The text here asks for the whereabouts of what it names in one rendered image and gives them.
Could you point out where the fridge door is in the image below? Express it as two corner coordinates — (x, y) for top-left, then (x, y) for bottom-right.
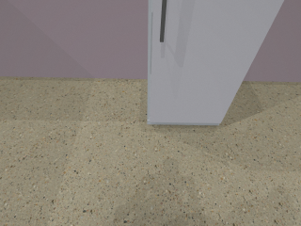
(150, 0), (284, 123)

